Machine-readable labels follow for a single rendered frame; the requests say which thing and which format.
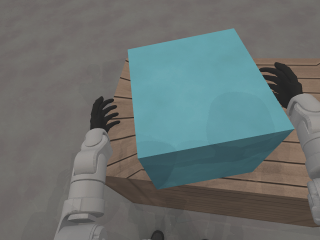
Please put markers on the right robot hand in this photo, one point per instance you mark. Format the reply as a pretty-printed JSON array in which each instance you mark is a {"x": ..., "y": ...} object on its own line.
[{"x": 287, "y": 83}]

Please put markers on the pedestal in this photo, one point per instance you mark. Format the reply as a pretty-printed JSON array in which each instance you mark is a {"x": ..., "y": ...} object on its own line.
[{"x": 276, "y": 191}]

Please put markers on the robot left upper arm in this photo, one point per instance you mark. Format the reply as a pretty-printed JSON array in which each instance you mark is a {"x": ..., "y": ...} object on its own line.
[{"x": 83, "y": 232}]

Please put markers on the robot right upper arm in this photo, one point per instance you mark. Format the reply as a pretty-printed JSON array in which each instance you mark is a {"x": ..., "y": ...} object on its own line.
[{"x": 314, "y": 199}]

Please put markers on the carton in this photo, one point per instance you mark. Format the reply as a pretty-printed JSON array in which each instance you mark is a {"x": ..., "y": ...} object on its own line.
[{"x": 202, "y": 109}]

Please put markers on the left robot foot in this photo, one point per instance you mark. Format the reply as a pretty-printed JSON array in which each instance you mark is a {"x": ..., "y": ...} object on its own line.
[{"x": 157, "y": 235}]

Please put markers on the left robot hand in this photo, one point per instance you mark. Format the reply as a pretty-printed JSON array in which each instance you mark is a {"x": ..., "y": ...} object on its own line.
[{"x": 98, "y": 119}]

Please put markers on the left robot forearm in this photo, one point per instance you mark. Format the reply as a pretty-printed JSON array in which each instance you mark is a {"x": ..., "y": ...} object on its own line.
[{"x": 85, "y": 200}]

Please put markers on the right robot forearm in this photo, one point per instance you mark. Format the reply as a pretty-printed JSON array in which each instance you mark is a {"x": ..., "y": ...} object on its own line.
[{"x": 304, "y": 113}]

